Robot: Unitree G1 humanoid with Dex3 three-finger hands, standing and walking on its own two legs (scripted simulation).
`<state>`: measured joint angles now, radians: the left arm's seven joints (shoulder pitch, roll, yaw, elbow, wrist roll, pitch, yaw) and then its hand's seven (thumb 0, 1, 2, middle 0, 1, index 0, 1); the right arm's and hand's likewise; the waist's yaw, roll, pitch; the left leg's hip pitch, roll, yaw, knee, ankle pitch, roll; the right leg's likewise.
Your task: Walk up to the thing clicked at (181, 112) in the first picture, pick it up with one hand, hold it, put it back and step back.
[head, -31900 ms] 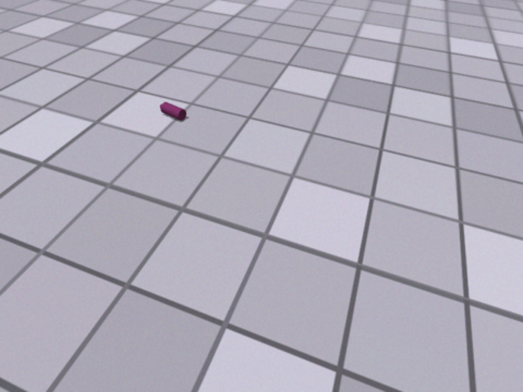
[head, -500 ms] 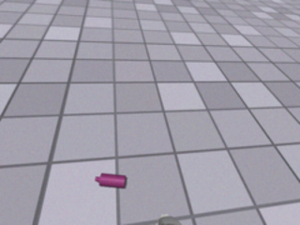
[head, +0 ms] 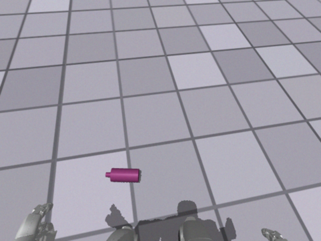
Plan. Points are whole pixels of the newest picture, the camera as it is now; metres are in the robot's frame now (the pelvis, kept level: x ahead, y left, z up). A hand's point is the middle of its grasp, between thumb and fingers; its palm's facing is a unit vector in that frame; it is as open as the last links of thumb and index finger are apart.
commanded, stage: walk up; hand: left
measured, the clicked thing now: (122, 175) +0.51 +0.20 -0.69
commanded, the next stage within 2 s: none
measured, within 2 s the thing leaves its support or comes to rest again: neither
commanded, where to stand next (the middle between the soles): +0.12 -0.04 m, yaw -2 degrees
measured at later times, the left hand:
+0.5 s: hand out of the picture +0.04 +0.26 -0.10, palm faces -0.16 -0.91 -0.39, open 7.4 cm
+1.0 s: hand out of the picture +0.03 +0.22 -0.08, palm faces +0.04 -0.89 -0.45, open 7.4 cm
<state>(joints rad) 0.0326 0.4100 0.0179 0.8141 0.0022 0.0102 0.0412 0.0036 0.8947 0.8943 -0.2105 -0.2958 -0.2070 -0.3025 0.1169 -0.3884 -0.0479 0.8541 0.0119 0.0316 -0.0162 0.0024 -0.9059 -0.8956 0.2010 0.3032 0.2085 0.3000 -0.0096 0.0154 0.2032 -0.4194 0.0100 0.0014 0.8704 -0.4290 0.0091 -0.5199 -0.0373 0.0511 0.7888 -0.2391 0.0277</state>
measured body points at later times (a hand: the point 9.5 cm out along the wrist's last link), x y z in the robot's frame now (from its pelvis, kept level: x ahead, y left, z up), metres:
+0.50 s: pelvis -0.04 -0.03 +0.04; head -0.05 -0.01 +0.49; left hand +0.04 +0.31 -0.07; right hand -0.07 -0.37 -0.05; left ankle +0.03 +0.11 -0.69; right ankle -0.03 -0.16 -0.67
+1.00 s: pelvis +0.00 -0.06 +0.04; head +0.01 -0.09 +0.49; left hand +0.03 +0.26 -0.05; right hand +0.01 -0.38 -0.11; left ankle +0.04 +0.10 -0.67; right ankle -0.02 -0.15 -0.70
